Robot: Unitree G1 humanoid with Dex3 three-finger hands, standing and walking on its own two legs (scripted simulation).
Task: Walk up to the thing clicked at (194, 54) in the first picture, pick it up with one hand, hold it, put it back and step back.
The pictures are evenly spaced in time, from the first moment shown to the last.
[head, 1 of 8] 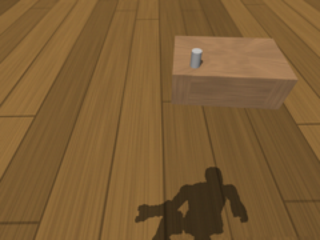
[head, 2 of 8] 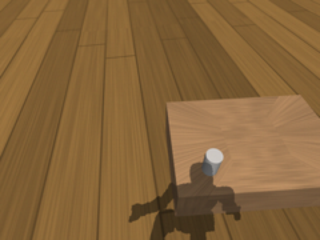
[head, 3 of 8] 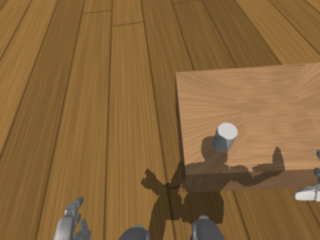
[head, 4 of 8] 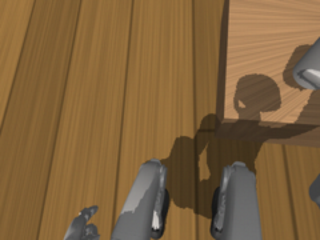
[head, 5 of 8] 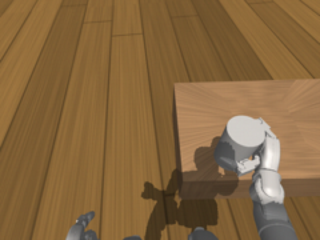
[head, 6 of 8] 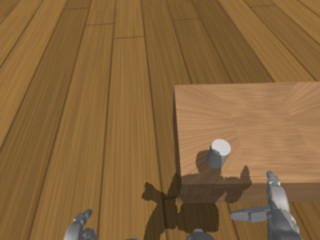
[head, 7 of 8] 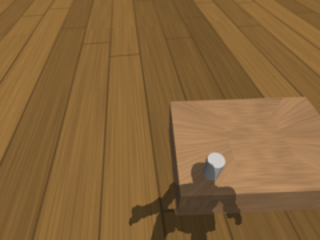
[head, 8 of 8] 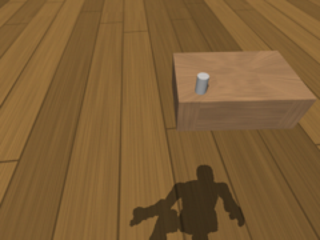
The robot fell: no
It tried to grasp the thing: yes
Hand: right
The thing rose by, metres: 0.40
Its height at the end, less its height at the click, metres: +0.00
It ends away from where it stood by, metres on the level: 0.03
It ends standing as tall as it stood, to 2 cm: yes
